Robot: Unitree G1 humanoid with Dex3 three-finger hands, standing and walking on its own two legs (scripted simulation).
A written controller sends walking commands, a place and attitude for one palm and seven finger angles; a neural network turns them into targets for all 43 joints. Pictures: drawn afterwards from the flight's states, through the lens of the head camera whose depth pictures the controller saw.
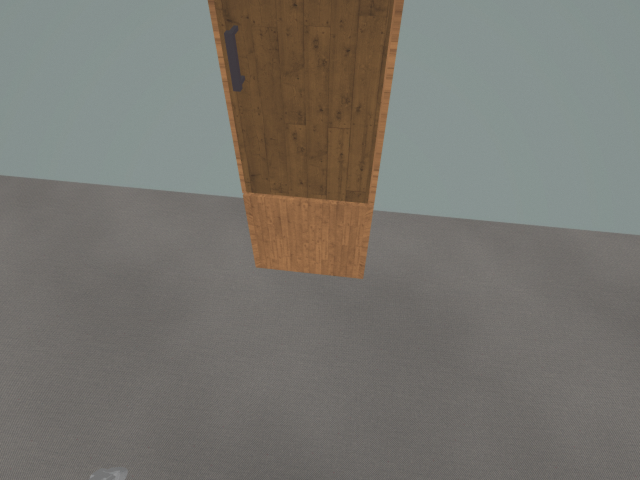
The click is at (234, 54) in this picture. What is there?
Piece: cupboard door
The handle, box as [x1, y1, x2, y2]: [224, 25, 244, 91]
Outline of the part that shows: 234,25 229,30 226,30 224,32 233,90 240,91 241,84 244,80 244,76 242,76 239,73 234,38 237,26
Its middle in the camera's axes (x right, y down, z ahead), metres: -0.21 -0.43 +0.92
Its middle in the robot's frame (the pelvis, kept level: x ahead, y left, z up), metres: +0.98 +0.26 +0.10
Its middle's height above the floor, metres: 0.87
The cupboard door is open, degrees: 0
